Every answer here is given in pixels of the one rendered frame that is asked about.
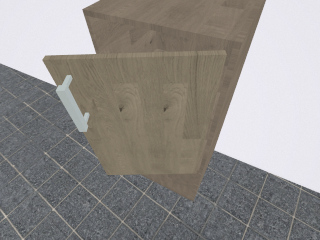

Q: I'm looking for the handle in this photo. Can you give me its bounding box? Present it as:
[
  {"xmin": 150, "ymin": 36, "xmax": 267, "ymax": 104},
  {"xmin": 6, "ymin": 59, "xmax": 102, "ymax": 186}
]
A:
[{"xmin": 56, "ymin": 75, "xmax": 90, "ymax": 132}]

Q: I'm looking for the cupboard door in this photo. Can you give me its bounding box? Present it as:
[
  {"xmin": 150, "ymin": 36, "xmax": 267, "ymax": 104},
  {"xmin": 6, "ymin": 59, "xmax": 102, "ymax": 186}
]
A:
[{"xmin": 42, "ymin": 50, "xmax": 227, "ymax": 175}]

